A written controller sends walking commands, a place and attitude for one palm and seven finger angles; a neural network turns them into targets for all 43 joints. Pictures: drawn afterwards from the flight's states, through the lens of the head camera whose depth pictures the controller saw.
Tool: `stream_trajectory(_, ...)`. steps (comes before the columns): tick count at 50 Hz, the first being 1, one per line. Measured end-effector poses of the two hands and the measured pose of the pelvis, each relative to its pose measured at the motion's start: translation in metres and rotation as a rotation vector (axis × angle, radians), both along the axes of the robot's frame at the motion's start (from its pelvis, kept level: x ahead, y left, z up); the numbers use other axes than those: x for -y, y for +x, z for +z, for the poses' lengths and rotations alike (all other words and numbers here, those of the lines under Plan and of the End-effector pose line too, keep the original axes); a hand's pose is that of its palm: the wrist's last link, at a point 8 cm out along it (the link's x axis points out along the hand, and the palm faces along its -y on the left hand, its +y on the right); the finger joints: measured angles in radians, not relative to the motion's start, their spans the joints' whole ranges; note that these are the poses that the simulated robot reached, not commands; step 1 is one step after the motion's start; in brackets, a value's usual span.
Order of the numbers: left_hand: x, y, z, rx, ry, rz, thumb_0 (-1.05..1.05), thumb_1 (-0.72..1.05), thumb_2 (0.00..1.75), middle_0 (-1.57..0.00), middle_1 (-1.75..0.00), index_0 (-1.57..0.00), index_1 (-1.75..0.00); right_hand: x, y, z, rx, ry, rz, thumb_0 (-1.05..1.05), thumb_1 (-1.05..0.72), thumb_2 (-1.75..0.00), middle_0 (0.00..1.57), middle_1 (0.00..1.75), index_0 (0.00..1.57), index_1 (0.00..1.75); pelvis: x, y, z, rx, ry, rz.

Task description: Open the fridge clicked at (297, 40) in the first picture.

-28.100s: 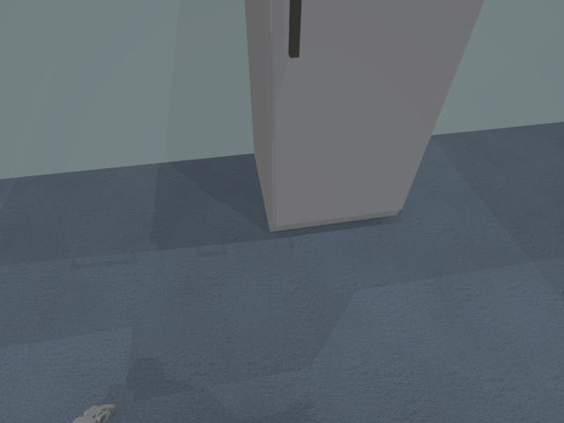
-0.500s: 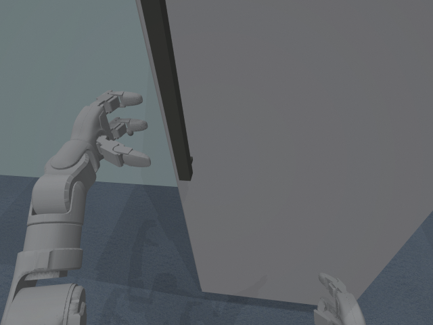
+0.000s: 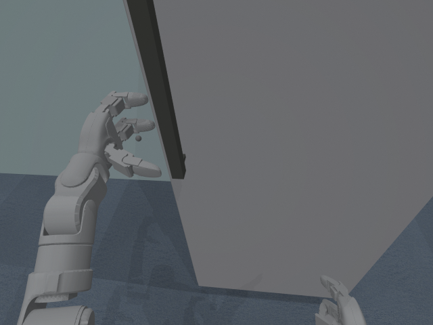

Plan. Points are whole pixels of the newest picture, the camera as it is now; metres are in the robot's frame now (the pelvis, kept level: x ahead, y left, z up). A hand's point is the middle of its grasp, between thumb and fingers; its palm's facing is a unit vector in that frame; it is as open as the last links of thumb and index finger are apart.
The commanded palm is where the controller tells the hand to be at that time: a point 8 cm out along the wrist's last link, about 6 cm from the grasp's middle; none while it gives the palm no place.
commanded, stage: feel for the door with the fingertips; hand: left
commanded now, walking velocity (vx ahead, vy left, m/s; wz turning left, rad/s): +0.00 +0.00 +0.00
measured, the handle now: (166, 96) +0.41 +0.11 +0.25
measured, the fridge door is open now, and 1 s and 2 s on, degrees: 0 0 0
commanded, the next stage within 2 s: slide the fingers in behind the handle in 0.50 s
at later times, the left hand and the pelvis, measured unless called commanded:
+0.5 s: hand (157, 132) +0.35 +0.12 +0.22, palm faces -0.02 -1.00 -0.04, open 14.1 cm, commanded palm +0.33 +0.18 +0.24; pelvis +0.00 -0.01 +0.00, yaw +0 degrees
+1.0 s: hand (157, 133) +0.35 +0.11 +0.23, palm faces -0.02 -1.00 -0.05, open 14.3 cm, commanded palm +0.32 +0.17 +0.24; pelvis -0.01 +0.00 +0.00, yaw +0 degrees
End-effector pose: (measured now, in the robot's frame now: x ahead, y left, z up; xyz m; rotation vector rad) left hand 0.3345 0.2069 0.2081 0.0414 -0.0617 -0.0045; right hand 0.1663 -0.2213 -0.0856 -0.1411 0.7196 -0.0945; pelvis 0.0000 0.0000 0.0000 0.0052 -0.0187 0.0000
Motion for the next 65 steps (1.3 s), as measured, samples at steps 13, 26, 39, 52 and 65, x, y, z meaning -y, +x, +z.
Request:
stream_trajectory(13, 0.011, 0.006, 0.036, -0.005, 0.003, 0.000, -0.01, -0.50, 0.30, -0.32, -1.24, -0.29, -1.19, -0.007, 0.024, 0.004, 0.028, 0.027, 0.041, 0.01, -0.91, -0.90, 0.20, 0.30, 0.20, 0.30, 0.002, -0.002, -0.001, 0.000, -0.002, 0.022)
stream_trajectory(26, 0.034, -0.001, 0.020, 0.011, 0.001, -0.003, -0.02, -0.50, 0.30, -0.31, -1.21, -0.29, -1.19, -0.012, 0.027, 0.016, 0.072, 0.029, 0.055, 0.01, -0.90, -0.90, 0.20, 0.30, 0.20, 0.30, 0.007, -0.005, -0.001, 0.026, 0.000, 0.009)
stream_trajectory(39, 0.030, 0.002, 0.024, -0.001, -0.006, -0.025, -0.01, -0.50, 0.30, -0.34, -1.23, -0.31, -1.21, -0.002, 0.002, 0.001, -0.010, 0.024, 0.018, 0.01, -0.91, -0.90, 0.20, 0.30, 0.20, 0.30, 0.004, -0.007, 0.001, 0.017, -0.001, 0.008)
stream_trajectory(52, 0.038, -0.009, 0.019, 0.006, 0.004, -0.019, -0.01, -0.50, 0.30, -0.30, -1.20, -0.26, -1.15, -0.002, 0.007, 0.011, 0.043, 0.025, 0.007, 0.01, -0.91, -0.90, 0.20, 0.30, 0.20, 0.30, 0.005, -0.009, 0.000, 0.037, -0.001, -0.007)
stream_trajectory(65, 0.038, -0.010, 0.020, 0.007, 0.007, -0.012, -0.01, -0.50, 0.30, -0.30, -1.20, -0.26, -1.16, -0.008, 0.023, 0.015, 0.054, 0.029, 0.039, 0.01, -0.91, -0.90, 0.20, 0.30, 0.20, 0.30, 0.005, -0.005, 0.001, 0.032, -0.002, 0.002)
